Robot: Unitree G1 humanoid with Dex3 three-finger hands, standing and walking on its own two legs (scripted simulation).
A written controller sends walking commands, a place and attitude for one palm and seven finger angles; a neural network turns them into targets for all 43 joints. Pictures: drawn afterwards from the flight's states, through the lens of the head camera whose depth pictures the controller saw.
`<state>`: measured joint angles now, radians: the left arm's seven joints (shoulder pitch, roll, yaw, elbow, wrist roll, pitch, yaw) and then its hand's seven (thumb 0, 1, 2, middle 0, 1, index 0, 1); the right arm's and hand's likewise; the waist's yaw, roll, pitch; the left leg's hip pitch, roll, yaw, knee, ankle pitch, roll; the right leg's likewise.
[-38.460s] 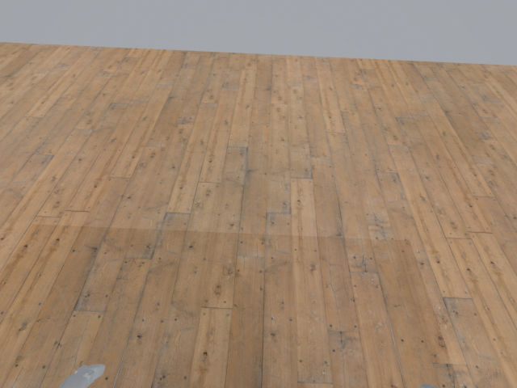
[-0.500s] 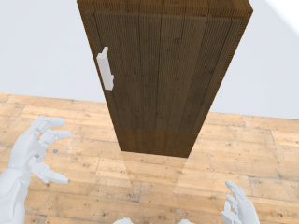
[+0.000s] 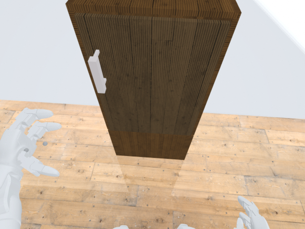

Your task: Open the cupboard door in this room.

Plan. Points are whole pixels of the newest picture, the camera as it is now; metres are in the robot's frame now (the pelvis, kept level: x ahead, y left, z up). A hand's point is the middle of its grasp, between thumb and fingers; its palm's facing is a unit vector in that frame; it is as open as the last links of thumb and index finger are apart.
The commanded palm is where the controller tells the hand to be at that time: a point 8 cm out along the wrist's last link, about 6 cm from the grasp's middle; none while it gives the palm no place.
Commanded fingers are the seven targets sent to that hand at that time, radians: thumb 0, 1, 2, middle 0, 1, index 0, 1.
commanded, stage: raise the hand with hooked fingers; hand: left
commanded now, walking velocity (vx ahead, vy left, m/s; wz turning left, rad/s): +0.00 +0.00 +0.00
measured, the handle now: (99, 71) +0.58 +0.21 +0.05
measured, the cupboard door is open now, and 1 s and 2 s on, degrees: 0 0 0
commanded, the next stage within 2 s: move the hooked fingers beside the handle in 0.18 s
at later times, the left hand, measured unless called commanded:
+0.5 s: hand (46, 137) +0.31 +0.28 +0.08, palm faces -0.01 -1.00 -0.01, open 14.0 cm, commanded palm +0.29 +0.33 +0.07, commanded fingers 0.00 -0.50 0.30 -0.30 -1.20 -0.30 -1.20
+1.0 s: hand (62, 108) +0.40 +0.27 +0.07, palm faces -0.02 -1.00 -0.01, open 14.0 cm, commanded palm +0.38 +0.33 +0.07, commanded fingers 0.00 -0.50 0.30 -0.30 -1.20 -0.30 -1.20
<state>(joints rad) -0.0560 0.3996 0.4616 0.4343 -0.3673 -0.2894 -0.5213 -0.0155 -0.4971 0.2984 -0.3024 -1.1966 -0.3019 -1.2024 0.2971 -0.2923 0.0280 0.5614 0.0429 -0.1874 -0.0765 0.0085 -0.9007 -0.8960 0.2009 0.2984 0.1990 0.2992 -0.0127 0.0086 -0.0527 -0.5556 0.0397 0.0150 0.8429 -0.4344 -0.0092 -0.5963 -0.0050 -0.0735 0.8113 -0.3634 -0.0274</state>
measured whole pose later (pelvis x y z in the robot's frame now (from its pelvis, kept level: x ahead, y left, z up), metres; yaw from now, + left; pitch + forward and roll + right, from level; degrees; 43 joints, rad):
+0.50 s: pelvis -0.01 +0.01 +0.00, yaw +1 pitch +8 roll -1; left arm -0.22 0.42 0.41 0.55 -0.33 -0.28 -0.53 -0.02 -0.50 0.30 -0.30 -1.20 -0.30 -1.20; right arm 0.27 -0.28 0.06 0.58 0.04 -0.20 -0.10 0.01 -0.90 -0.90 0.20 0.30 0.20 0.30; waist 0.00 0.01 -0.04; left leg -0.59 0.02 0.01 0.87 -0.43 0.01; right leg -0.62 -0.02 -0.08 0.82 -0.35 -0.01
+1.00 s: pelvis +0.00 +0.01 -0.01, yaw -1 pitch +14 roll -1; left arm -0.53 0.52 0.47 0.88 -0.25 -0.32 -0.52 -0.02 -0.50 0.30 -0.30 -1.20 -0.30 -1.20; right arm 0.35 -0.30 0.04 0.60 0.03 -0.10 -0.07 0.01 -0.90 -0.90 0.20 0.30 0.20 0.30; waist -0.07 0.00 -0.06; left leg -0.70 0.04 0.02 0.90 -0.45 0.00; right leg -0.73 -0.01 -0.06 0.85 -0.36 -0.02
